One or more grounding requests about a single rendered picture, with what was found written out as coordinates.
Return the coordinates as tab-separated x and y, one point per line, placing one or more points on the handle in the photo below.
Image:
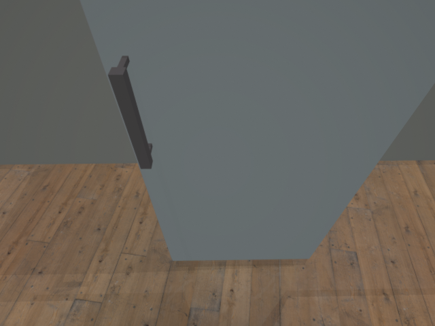
123	91

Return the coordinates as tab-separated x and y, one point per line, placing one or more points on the fridge door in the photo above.
265	116

